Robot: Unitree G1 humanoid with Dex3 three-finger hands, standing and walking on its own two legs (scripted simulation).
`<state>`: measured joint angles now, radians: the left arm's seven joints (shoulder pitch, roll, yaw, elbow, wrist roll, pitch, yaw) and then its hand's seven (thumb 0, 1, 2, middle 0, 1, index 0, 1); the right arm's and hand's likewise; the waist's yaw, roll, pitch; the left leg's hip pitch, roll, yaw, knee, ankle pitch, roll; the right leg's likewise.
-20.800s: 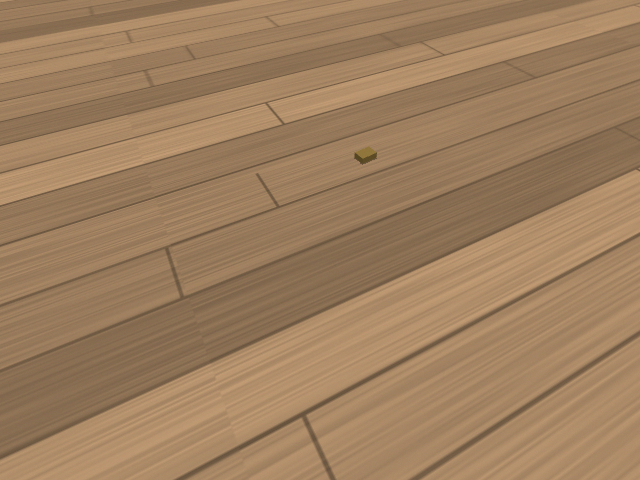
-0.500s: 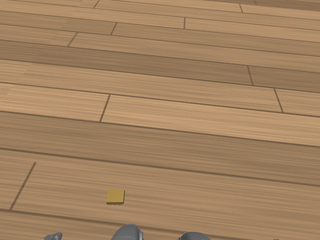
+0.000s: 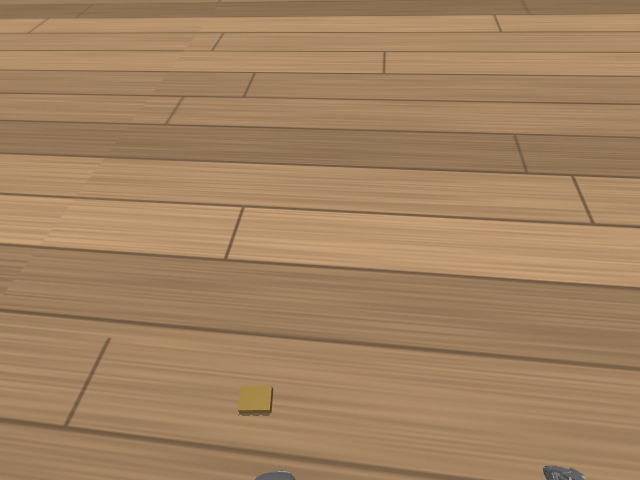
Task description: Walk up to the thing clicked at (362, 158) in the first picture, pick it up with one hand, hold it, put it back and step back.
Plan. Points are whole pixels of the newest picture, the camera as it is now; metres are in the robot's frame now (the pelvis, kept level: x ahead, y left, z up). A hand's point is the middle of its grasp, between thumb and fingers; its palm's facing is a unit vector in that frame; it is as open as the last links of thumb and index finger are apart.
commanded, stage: walk up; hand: left
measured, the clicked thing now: (256, 399) +0.44 +0.27 -0.74
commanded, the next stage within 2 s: none
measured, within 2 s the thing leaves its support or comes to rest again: neither
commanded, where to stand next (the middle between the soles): +0.07 +0.02 m, yaw +1 degrees
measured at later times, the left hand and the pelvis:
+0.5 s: hand out of the picture +0.09 +0.27 -0.14, palm faces +0.00 -0.94 -0.35, open 7.4 cm; pelvis +0.01 +0.01 +0.02, yaw +1 degrees
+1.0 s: hand out of the picture +0.08 +0.27 -0.13, palm faces +0.03 -0.93 -0.37, open 7.4 cm; pelvis +0.02 +0.00 +0.02, yaw +3 degrees
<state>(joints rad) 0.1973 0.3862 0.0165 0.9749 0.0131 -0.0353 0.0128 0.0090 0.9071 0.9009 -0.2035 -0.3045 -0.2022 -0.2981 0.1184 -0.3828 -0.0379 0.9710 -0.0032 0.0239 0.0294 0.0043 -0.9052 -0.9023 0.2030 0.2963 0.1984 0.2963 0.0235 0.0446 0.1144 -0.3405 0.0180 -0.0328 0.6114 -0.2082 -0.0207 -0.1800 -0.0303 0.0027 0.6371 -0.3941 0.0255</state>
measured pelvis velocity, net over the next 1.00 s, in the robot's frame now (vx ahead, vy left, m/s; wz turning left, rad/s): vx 0.02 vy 0.00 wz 0.05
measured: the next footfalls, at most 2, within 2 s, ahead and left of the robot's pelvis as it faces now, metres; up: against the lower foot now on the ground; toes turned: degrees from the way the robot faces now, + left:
right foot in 1.74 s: +0.14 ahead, -0.12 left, +0.00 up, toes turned +4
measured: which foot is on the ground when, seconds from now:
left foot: down 0.00-1.00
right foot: down 0.00-1.00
